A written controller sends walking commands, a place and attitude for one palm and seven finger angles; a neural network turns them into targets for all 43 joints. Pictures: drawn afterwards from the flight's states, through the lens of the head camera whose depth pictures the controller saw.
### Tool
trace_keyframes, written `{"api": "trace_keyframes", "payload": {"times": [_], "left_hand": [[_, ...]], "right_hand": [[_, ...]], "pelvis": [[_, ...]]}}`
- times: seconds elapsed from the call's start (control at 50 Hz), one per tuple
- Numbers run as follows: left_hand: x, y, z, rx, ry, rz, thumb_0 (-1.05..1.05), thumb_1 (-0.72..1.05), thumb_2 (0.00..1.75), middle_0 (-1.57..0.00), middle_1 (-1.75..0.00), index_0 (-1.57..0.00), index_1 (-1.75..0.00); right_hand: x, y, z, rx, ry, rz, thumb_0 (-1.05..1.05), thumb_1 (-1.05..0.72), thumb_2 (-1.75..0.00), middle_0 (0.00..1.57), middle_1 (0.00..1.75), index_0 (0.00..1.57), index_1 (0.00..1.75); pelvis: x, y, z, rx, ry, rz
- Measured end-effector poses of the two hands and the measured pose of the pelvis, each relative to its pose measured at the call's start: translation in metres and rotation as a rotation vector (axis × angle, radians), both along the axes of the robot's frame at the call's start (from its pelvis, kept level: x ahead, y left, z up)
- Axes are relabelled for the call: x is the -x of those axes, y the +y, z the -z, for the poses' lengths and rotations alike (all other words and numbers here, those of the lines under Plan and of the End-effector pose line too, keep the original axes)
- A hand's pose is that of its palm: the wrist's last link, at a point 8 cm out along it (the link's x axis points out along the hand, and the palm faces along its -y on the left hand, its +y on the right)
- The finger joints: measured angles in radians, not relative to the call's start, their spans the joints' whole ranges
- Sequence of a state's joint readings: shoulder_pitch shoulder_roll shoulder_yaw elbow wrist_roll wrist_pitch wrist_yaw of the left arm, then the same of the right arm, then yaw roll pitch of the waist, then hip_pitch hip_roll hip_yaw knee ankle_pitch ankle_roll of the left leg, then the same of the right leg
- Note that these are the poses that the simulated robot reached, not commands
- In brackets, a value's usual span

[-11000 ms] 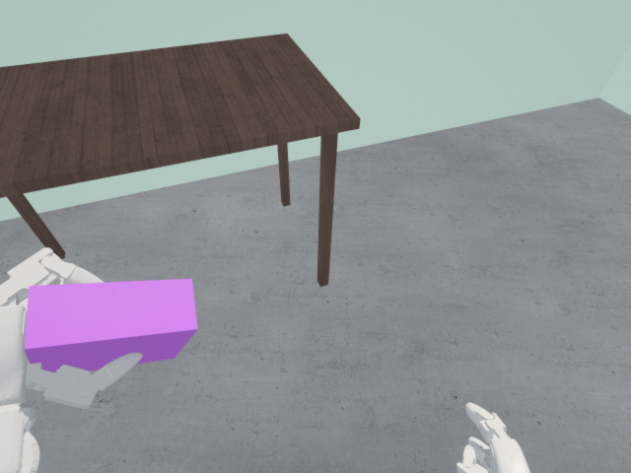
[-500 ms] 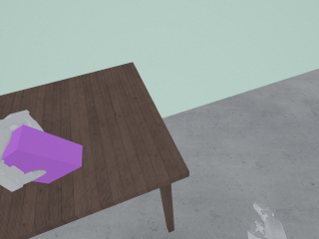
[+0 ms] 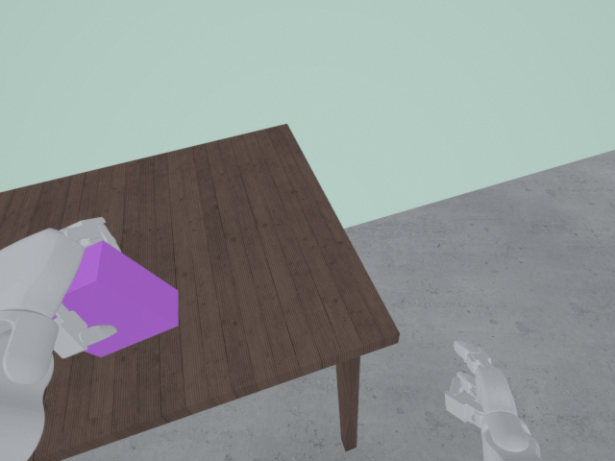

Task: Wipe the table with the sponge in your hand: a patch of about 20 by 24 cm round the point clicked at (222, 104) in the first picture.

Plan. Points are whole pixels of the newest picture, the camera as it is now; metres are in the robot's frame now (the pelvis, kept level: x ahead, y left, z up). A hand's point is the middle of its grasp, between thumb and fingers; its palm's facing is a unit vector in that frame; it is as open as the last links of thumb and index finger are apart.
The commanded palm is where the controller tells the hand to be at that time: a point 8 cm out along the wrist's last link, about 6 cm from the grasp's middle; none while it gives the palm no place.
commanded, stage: turn the palm down, sponge in hand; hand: left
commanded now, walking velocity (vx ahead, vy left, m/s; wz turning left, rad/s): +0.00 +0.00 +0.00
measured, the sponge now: (115, 311) +0.23 +0.27 +0.11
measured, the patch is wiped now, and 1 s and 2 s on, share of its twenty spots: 0.00 0.00 0.00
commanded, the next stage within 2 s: move the sponge above the wiping area in 0.80 s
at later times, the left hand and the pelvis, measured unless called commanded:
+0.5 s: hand (87, 290) +0.23 +0.28 +0.16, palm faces +0.10 -0.06 -0.99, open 9.6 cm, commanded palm +0.18 +0.27 +0.23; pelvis -0.01 -0.01 +0.00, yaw +0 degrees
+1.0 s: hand (104, 283) +0.24 +0.26 +0.16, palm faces +0.12 -0.06 -0.99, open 9.6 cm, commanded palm +0.19 +0.26 +0.23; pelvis +0.00 -0.02 +0.00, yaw -1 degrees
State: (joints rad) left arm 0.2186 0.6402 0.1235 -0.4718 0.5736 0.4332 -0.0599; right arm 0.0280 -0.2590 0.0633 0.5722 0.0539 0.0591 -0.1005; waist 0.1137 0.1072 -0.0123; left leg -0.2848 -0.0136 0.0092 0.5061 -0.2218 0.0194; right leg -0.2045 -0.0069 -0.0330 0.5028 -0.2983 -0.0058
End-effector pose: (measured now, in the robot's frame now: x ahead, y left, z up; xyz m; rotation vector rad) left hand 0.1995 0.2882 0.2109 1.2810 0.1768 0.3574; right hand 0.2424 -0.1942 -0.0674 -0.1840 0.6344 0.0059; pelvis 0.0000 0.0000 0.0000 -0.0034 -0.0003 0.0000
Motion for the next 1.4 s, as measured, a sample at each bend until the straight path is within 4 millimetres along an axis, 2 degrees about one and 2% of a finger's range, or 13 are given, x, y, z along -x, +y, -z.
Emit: {"api": "trace_keyframes", "payload": {"times": [0.1, 0.2, 0.3, 0.44, 0.62, 0.86, 0.96, 1.2, 1.4], "left_hand": [[0.001, -0.006, -0.005, -0.059, -0.015, 0.032, 0.00, -0.43, 1.01, -0.79, -1.37, -0.78, -1.36], [-0.001, 0.002, -0.012, -0.100, -0.027, -0.036, 0.00, -0.43, 1.01, -0.79, -1.37, -0.78, -1.36], [-0.002, 0.002, -0.009, -0.120, 0.022, -0.083, 0.00, -0.43, 1.01, -0.79, -1.37, -0.78, -1.36], [-0.003, -0.015, -0.002, -0.177, 0.076, -0.035, 0.00, -0.43, 1.01, -0.79, -1.37, -0.78, -1.36], [-0.005, -0.018, -0.004, -0.174, 0.053, -0.070, 0.00, -0.44, 1.01, -0.79, -1.37, -0.78, -1.36], [-0.011, -0.036, -0.006, -0.186, 0.054, -0.032, 0.00, -0.44, 1.01, -0.79, -1.37, -0.78, -1.36], [-0.012, -0.035, -0.007, -0.179, 0.043, -0.053, 0.00, -0.44, 1.01, -0.79, -1.37, -0.78, -1.36], [-0.011, -0.026, 0.007, -0.186, 0.112, -0.049, 0.00, -0.44, 1.01, -0.79, -1.37, -0.78, -1.36], [-0.014, -0.020, 0.013, -0.188, 0.100, -0.044, 0.00, -0.44, 1.01, -0.79, -1.37, -0.78, -1.36]], "right_hand": [[-0.005, 0.011, -0.003, 0.001, -0.001, -0.031, 0.01, -0.90, -0.90, 0.20, 0.30, 0.20, 0.30], [-0.008, 0.016, -0.003, -0.010, 0.013, -0.053, 0.01, -0.90, -0.90, 0.20, 0.30, 0.20, 0.30], [-0.012, 0.015, -0.003, -0.021, 0.012, -0.063, 0.02, -0.90, -0.90, 0.20, 0.30, 0.20, 0.30], [-0.016, 0.009, -0.004, -0.025, 0.006, -0.069, 0.02, -0.90, -0.90, 0.20, 0.30, 0.20, 0.30], [-0.016, -0.006, -0.003, -0.030, 0.009, -0.052, 0.02, -0.90, -0.90, 0.20, 0.30, 0.20, 0.30], [-0.015, -0.024, -0.002, -0.033, 0.001, -0.022, 0.02, -0.90, -0.90, 0.19, 0.30, 0.20, 0.30], [-0.013, -0.029, 0.000, -0.040, 0.003, -0.011, 0.02, -0.90, -0.90, 0.19, 0.30, 0.20, 0.30], [-0.005, -0.037, 0.003, -0.014, 0.013, 0.009, 0.02, -0.90, -0.90, 0.19, 0.30, 0.20, 0.30], [-0.001, -0.030, 0.007, -0.010, 0.038, 0.006, 0.02, -0.90, -0.90, 0.19, 0.30, 0.20, 0.30]], "pelvis": [[0.003, 0.003, -0.002, 0.000, -0.014, -0.002], [0.006, 0.002, -0.004, -0.002, -0.023, -0.004], [0.007, 0.001, -0.004, -0.005, -0.025, -0.005], [0.007, -0.004, -0.005, -0.008, -0.030, 0.001], [0.004, -0.014, -0.004, -0.011, -0.036, 0.003], [0.001, -0.022, -0.004, -0.016, -0.039, 0.012], [0.001, -0.024, -0.003, -0.017, -0.038, 0.014], [0.000, -0.025, -0.003, -0.016, -0.038, 0.012], [-0.001, -0.020, -0.004, -0.013, -0.037, 0.007]]}}
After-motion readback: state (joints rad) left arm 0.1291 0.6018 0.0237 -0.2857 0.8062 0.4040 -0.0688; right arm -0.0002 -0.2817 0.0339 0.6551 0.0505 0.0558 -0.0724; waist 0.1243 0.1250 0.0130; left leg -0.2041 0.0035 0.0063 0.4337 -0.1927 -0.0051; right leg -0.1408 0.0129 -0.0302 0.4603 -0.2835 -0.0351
